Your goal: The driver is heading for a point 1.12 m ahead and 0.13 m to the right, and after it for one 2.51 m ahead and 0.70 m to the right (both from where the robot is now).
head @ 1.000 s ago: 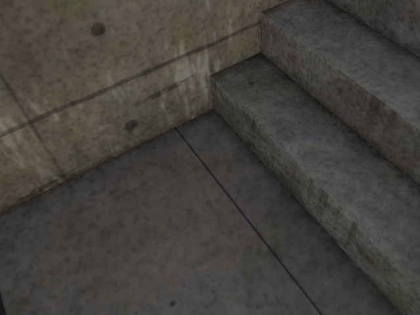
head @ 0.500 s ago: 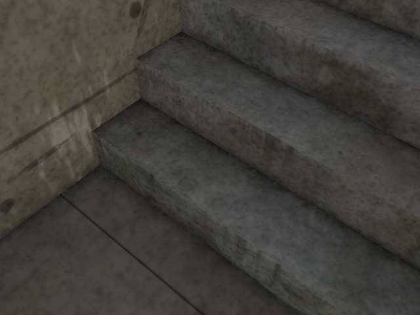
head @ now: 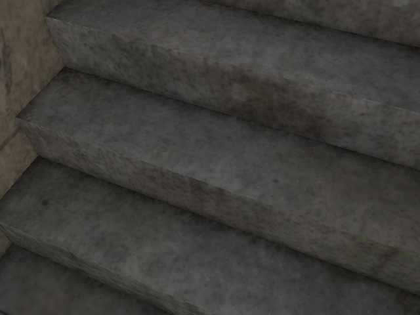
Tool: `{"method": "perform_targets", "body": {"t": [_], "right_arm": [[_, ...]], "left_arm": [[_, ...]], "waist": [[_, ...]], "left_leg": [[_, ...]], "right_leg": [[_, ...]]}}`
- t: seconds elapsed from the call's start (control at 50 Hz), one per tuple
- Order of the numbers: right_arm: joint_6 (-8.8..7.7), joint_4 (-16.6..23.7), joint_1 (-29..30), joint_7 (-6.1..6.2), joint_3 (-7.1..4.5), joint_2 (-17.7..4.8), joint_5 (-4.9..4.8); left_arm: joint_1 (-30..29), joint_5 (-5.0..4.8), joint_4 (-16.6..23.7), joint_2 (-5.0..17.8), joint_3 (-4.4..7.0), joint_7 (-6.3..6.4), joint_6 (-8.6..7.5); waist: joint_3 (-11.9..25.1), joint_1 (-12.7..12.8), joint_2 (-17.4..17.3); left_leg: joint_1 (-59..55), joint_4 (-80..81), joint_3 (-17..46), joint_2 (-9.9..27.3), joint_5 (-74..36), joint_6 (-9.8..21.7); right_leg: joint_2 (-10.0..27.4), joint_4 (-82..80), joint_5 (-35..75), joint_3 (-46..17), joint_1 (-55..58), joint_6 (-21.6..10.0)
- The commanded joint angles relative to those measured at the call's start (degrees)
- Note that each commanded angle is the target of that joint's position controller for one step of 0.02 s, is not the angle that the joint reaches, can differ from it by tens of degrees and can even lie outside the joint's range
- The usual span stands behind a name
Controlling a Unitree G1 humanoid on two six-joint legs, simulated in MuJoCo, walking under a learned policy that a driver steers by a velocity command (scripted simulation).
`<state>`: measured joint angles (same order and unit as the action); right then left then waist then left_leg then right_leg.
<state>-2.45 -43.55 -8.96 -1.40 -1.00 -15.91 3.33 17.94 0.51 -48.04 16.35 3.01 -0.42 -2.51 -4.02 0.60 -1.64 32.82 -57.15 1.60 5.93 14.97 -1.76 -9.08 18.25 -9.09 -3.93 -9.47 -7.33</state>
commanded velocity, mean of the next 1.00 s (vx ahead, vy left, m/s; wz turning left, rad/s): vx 0.50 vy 0.00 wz -0.29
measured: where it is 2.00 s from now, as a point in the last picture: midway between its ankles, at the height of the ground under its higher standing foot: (322, 71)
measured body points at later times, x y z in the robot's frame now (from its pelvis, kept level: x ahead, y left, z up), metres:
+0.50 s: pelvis +0.18 +0.00 -0.01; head +0.20 +0.01 +0.44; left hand +0.43 +0.17 -0.11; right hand +0.14 -0.26 -0.13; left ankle +0.20 +0.11 -0.74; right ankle +0.11 -0.11 -0.46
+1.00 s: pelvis +0.36 -0.18 +0.15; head +0.37 -0.20 +0.60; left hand +0.47 +0.04 +0.02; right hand +0.47 -0.45 +0.05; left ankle +0.44 -0.02 -0.31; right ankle +0.33 -0.27 -0.55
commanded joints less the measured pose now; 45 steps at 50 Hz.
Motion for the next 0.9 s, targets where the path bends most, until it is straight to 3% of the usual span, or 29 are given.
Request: {"method": "perform_targets", "body": {"t": [0.02,0.08,0.12,0.16,0.18,0.2,0.22,0.24,0.26,0.28,0.32,0.42,0.46,0.52,0.62,0.64,0.66,0.68,0.7,0.72,0.74,0.76,0.78,0.8,0.82,0.84,0.86,0.88,0.9], "right_arm": [[0.32,4.52,1.42,0.08,0.04,-2.43,-0.44],[-0.06,6.12,5.90,0.80,0.49,-2.53,-0.91],[0.23,5.63,3.11,1.73,0.68,-2.23,-1.86],[-0.33,4.38,-2.78,2.68,-0.17,-4.30,-1.42],[-1.08,3.20,-9.06,3.26,-0.65,-4.50,-1.09],[-1.90,2.03,-15.79,3.99,-1.68,-8.02,0.03],[-1.91,2.31,-15.47,3.72,-1.97,-11.28,0.55],[-0.85,3.56,-10.88,3.67,-2.85,-10.33,-0.24],[-0.34,5.82,-6.08,3.41,-1.69,-4.66,-0.85],[-0.14,6.43,-2.49,3.07,-0.83,-2.00,-1.26],[-0.92,5.07,-2.88,3.06,-0.70,-2.17,-0.89],[-4.22,1.15,-10.29,2.74,-1.99,-4.56,-0.60],[-4.62,-1.60,-15.95,2.34,-2.58,-5.10,-0.39],[-5.61,-7.07,-23.76,1.84,-2.02,-2.14,-0.78],[-6.39,-9.14,-22.07,1.83,-1.93,-3.62,-1.02],[-6.50,-10.16,-21.69,2.19,-1.45,-2.45,-1.54],[-5.14,-10.86,-20.52,2.90,-1.36,-2.23,-2.49],[-4.38,-11.15,-21.74,3.81,-1.16,-1.42,-2.58],[-3.69,-9.59,-18.70,4.25,-1.47,-3.19,-3.63],[-3.07,-9.14,-18.51,3.62,-2.10,-6.02,-4.93],[-3.98,-9.15,-20.26,2.04,-2.92,-11.02,-5.04],[-5.34,-7.87,-14.95,-0.11,-4.89,-15.75,-7.13],[-6.38,-2.96,-11.38,-2.13,-4.56,-11.80,-9.26],[-5.95,-0.23,-10.53,-3.46,-4.69,-5.71,-5.66],[-4.88,-0.69,-12.35,-3.03,-4.28,1.58,-3.10],[-3.55,2.07,-10.19,-2.09,-3.65,5.03,-2.39],[-2.62,3.47,-7.65,-0.88,-3.32,6.74,-0.99],[-1.32,3.25,-8.79,0.34,-2.40,9.94,0.03],[-0.36,3.60,-9.45,0.64,-1.57,10.90,-0.28]], "left_arm": [[0.31,0.16,2.27,8.20,2.01,0.18,-1.49],[1.64,0.49,1.70,8.81,2.31,0.39,-1.69],[0.29,1.11,2.28,7.49,2.09,0.64,-1.62],[-2.14,0.61,2.64,8.27,2.33,0.66,-1.92],[-4.68,-0.27,3.21,7.83,2.13,0.31,-2.12],[-5.76,-1.49,4.86,4.70,1.23,0.35,-2.61],[1.98,-1.02,5.85,-2.38,-0.51,1.32,-2.11],[5.63,0.49,4.07,3.57,0.60,2.38,-0.63],[2.35,2.58,3.22,5.21,1.02,2.37,0.55],[-0.55,3.36,4.28,4.93,1.29,1.72,1.06],[-2.85,3.49,6.01,2.61,0.93,0.85,2.10],[-9.50,2.43,12.50,-2.07,0.05,1.86,3.83],[-14.44,2.05,16.14,-4.69,-0.36,2.96,4.57],[-25.51,2.75,22.08,-7.49,-1.77,3.60,4.54],[-32.52,1.96,28.17,-9.43,-3.01,3.50,4.24],[-34.32,0.72,29.81,-10.06,-3.17,3.59,3.93],[-34.64,2.08,32.46,-10.57,-4.47,3.12,3.80],[-36.52,2.25,33.69,-10.69,-4.57,2.37,3.96],[-34.70,0.60,33.94,-13.66,-6.43,1.16,3.71],[-28.58,-2.11,29.97,-14.18,-5.85,2.19,3.84],[-12.06,-1.85,23.68,-8.83,-2.82,3.19,4.19],[1.75,0.82,20.75,-2.32,0.10,3.92,4.34],[9.95,3.18,17.32,6.37,2.71,4.78,3.90],[9.81,3.13,15.36,11.43,4.45,5.37,4.74],[1.54,2.32,14.51,9.93,4.38,4.56,4.47],[-6.15,2.35,12.98,5.88,3.00,3.42,4.21],[-12.16,1.79,9.80,0.20,0.98,3.02,3.17],[-14.93,0.30,7.57,-4.86,-0.32,2.57,1.07],[-13.50,0.78,3.98,-8.74,-1.33,2.22,-0.13]], "waist": [[3.59,-0.73,4.08],[5.23,1.32,5.98],[8.00,0.47,7.96],[9.50,-3.56,5.41],[10.47,-7.85,3.23],[14.23,-10.10,-1.26],[15.17,-3.21,-12.67],[18.64,-1.34,-10.43],[12.94,-1.35,-3.25],[7.91,-0.63,-2.43],[2.56,0.19,-2.18],[4.62,-0.95,-1.93],[5.22,-2.96,-5.43],[0.44,-5.28,-1.93],[-2.11,-4.05,-1.75],[-5.53,-3.59,-3.06],[-3.45,-1.55,-2.65],[-0.74,-3.05,-2.91],[2.97,-2.06,-3.01],[10.89,-0.53,-8.26],[22.26,4.80,-12.69],[31.25,14.29,-14.08],[35.32,17.12,8.75],[37.05,14.40,20.72],[30.18,8.20,16.73],[20.64,2.68,11.41],[7.20,-1.68,10.45],[3.09,-5.07,11.88],[2.10,-5.73,10.31]], "left_leg": [[-3.43,9.25,-3.29,-3.10,-5.70,-0.86],[-8.47,18.19,-3.36,-5.86,-11.47,0.11],[-14.04,17.38,-3.30,-7.66,-10.09,0.87],[-22.66,24.66,-2.07,-8.85,-9.10,2.16],[-29.95,32.14,-2.88,-7.79,-14.75,2.98],[-41.86,35.67,6.06,2.10,-21.84,4.94],[-46.82,32.73,20.29,19.08,-47.60,8.71],[-40.34,34.90,27.90,21.70,-26.37,15.98],[-32.43,38.97,24.65,17.39,-3.40,16.45],[-26.26,42.12,20.03,13.65,8.46,14.83],[-17.69,44.49,10.53,10.24,1.53,13.57],[-22.34,41.91,4.01,12.34,-12.95,14.65],[-28.87,44.31,6.11,14.94,-5.64,16.11],[-37.19,46.89,6.98,16.04,8.80,13.47],[-34.27,52.18,1.55,16.08,9.70,11.60],[-30.59,54.72,-0.85,14.68,8.55,11.00],[-27.27,55.86,-4.31,10.01,5.23,8.84],[-25.90,58.65,-4.32,8.23,-2.05,10.49],[-18.66,63.53,-6.92,6.76,-15.17,12.05],[-18.18,57.59,-7.87,5.15,-46.15,14.19],[-23.37,43.19,-6.89,7.63,-90.49,13.89],[-26.35,22.71,-4.73,8.21,-99.51,10.13],[-9.86,0.37,-0.86,-0.05,-61.99,6.25],[-0.78,-22.95,10.54,-11.90,-6.84,4.96],[8.50,-44.85,19.49,-12.78,-7.55,3.50],[15.04,-49.97,14.21,-9.46,-11.80,3.56],[21.01,-50.55,7.19,-7.90,-16.77,4.34],[22.75,-55.98,7.01,-7.51,-18.46,5.51],[25.18,-60.49,7.50,-8.14,-16.36,6.45]], "right_leg": [[12.70,-3.91,30.02,-9.22,-1.18,-6.52],[11.77,-0.84,33.60,-9.82,-1.16,-3.54],[13.24,3.77,39.17,-11.92,-0.93,-2.81],[11.80,11.96,45.32,-13.73,-1.91,-1.21],[8.69,22.20,46.17,-12.16,-3.77,-0.13],[4.82,36.01,24.98,-10.07,-13.11,2.06],[-0.86,50.73,-23.69,-4.35,-23.64,2.73],[2.48,62.17,-23.05,-2.10,-26.29,3.12],[5.45,67.89,-17.99,-2.00,-28.05,3.77],[6.38,70.82,-14.60,-0.87,-29.87,4.33],[7.17,75.64,-10.20,-0.30,-31.10,6.14],[7.24,89.71,-8.58,-0.15,-43.48,6.60],[7.00,105.01,-14.68,-0.28,-54.51,5.34],[7.98,112.04,-21.08,-4.57,-72.45,3.06],[9.35,110.63,-24.02,-2.87,-77.80,2.92],[11.20,102.78,-24.15,-1.44,-77.00,2.70],[15.34,87.21,-21.72,2.86,-68.37,2.16],[16.12,80.28,-17.75,7.41,-60.44,2.39],[16.03,60.38,-21.14,10.61,-39.84,1.66],[10.62,54.39,-23.70,11.05,-19.00,1.13],[3.83,56.54,-23.53,13.94,-4.20,0.56],[5.89,48.98,-17.68,5.96,2.98,-0.81],[20.42,26.74,-22.69,-23.25,12.17,-3.56],[29.19,2.47,-27.95,-48.01,10.80,-0.85],[33.01,-1.06,-31.65,-49.24,3.94,3.14],[31.93,1.84,-39.71,-41.44,-4.37,2.76],[28.73,8.25,-40.95,-29.27,-13.93,0.51],[26.09,12.46,-31.48,-18.58,-19.83,1.96],[25.04,11.87,-23.56,-12.10,-20.25,2.45]]}}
